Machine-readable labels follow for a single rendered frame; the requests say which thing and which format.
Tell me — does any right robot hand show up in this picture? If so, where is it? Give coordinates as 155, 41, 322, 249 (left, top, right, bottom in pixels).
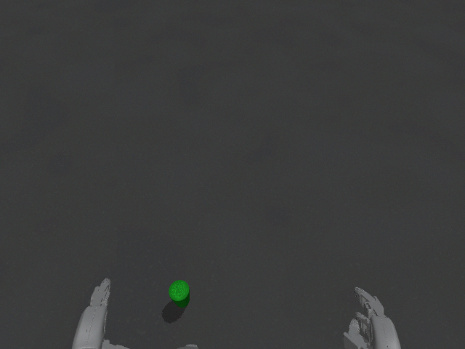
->
344, 287, 401, 349

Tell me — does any cup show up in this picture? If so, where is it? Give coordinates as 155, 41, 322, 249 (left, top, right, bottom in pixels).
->
169, 280, 190, 308

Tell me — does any left robot hand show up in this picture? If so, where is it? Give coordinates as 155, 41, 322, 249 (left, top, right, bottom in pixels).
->
72, 278, 130, 349

